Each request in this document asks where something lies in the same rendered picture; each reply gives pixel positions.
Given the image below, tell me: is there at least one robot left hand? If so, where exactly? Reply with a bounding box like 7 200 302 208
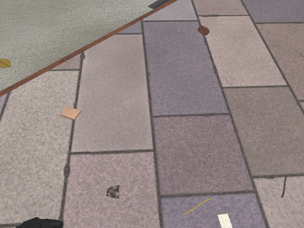
15 217 64 228

